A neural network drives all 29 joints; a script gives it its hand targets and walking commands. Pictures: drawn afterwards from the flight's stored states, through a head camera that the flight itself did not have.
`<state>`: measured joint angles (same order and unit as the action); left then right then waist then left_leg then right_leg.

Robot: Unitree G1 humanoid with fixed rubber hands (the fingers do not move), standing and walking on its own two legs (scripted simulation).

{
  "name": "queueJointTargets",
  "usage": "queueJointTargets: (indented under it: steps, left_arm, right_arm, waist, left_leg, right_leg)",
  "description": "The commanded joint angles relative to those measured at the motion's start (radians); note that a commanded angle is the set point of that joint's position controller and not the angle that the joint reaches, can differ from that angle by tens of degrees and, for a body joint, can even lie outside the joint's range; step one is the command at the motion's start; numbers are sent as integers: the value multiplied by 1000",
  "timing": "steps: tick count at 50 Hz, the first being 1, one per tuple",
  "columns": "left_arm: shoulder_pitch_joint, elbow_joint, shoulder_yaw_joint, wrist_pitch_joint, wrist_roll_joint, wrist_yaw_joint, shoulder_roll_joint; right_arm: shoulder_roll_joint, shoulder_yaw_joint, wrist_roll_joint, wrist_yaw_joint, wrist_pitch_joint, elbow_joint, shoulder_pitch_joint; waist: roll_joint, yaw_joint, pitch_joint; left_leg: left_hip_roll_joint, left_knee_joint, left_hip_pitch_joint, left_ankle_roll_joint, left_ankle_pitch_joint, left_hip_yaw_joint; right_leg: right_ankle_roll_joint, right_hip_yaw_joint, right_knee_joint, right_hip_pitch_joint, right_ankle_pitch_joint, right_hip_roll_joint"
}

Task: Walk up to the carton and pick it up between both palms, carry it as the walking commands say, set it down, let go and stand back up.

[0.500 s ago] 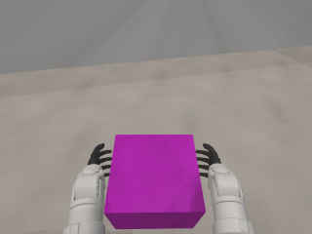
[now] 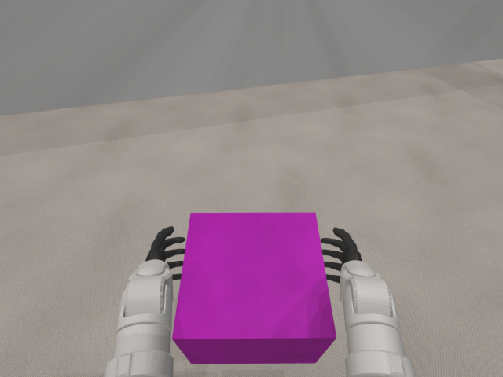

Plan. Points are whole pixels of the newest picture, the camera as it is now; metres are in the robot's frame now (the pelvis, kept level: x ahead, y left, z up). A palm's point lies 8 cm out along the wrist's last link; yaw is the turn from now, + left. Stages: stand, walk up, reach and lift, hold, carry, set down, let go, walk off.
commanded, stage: reach and lift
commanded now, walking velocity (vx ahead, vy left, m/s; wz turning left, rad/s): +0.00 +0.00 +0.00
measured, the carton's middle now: (253, 288) +0.31 +0.00 -0.03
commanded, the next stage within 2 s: hold in 0.66 s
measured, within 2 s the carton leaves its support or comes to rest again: neither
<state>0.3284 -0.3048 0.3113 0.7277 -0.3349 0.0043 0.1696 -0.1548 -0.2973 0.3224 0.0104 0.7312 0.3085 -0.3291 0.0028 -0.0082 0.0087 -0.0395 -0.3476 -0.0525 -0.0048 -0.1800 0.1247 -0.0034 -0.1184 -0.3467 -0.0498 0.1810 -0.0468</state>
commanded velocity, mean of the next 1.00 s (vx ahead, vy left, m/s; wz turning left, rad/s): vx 0.00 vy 0.00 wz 0.00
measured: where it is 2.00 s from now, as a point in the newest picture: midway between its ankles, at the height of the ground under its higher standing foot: outside the picture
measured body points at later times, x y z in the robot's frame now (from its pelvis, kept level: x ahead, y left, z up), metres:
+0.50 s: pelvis +0.01 +0.00 +0.00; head -0.05 +0.00 +0.45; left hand +0.30 +0.16 +0.04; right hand +0.30 -0.16 +0.04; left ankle +0.02 +0.12 -0.75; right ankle +0.01 -0.12 -0.75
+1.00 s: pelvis +0.00 +0.00 +0.00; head -0.06 +0.00 +0.45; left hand +0.30 +0.17 +0.04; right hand +0.30 -0.16 +0.05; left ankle +0.02 +0.12 -0.75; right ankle +0.01 -0.12 -0.75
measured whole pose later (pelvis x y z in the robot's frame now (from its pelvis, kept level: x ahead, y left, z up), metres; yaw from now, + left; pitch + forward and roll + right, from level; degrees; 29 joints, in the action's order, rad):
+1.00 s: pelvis +0.00 +0.00 +0.00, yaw +0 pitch -7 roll +0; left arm 0.28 -0.26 0.27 0.75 -0.31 -0.01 0.15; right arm -0.15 -0.26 0.32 0.00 0.75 0.25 -0.28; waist 0.00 0.00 0.01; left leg -0.04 -0.35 -0.04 0.00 -0.18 0.12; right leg 0.00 -0.11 -0.35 -0.03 0.19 -0.04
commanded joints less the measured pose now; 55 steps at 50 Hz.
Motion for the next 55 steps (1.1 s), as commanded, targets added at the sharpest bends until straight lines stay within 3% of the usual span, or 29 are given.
queueJointTargets:
  steps: [1,17,39,55]
  left_arm:
    - [495,-25,-543,-17,288,-277,927]
    - [396,60,-587,1,312,-261,919]
    - [438,51,-580,-5,307,-277,894]
    - [427,60,-590,-4,312,-277,892]
  right_arm:
    - [-897,548,-293,282,-30,0,-530]
    - [-876,584,-297,271,-15,-85,-418]
    - [-911,582,-293,266,-9,-65,-434]
    - [-916,592,-298,263,-11,-72,-416]
  waist:
    - [-1,7,211]
    - [4,0,206]
    - [-6,4,172]
    - [-3,7,186]
  left_leg:
    - [-40,54,23,-11,111,-47]
    - [-40,57,53,-16,202,-36]
    - [-44,53,21,-2,77,-42]
    - [-45,51,40,-2,124,-43]
  right_leg:
    - [14,40,51,48,-122,-29]
    - [8,35,52,64,-195,-38]
    - [9,38,54,34,-86,-29]
    - [8,36,53,44,-130,-31]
